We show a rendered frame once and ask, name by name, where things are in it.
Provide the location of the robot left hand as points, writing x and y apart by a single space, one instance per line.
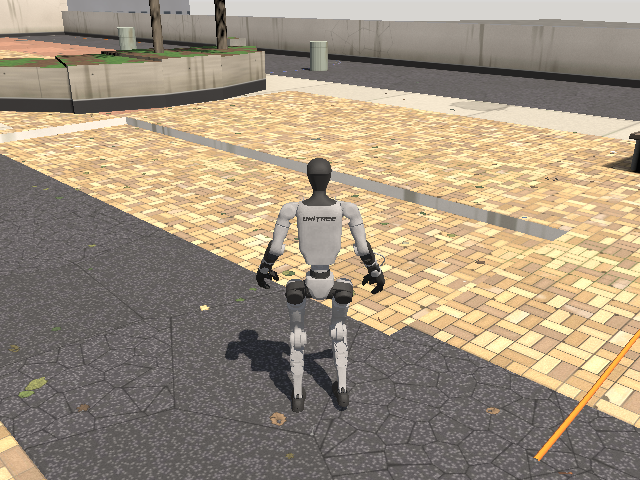
260 278

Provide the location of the robot right hand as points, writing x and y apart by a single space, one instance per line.
379 280

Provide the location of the robot left foot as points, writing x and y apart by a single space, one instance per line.
298 404

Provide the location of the left robot forearm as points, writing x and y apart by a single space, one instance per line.
268 260

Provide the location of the right robot forearm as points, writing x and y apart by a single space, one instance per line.
370 262

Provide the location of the robot head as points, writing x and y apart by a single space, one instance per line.
319 174

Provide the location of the robot right upper arm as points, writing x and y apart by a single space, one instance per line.
351 211

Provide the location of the robot left upper arm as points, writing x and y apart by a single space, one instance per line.
287 212

